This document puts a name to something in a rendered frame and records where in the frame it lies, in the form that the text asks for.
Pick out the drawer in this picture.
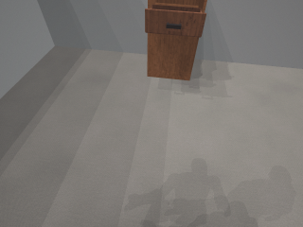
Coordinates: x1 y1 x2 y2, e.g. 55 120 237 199
145 4 206 38

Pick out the handle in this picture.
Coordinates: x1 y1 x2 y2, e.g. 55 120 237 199
166 22 182 29

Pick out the cabinet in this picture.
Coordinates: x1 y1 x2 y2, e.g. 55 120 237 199
147 0 207 81

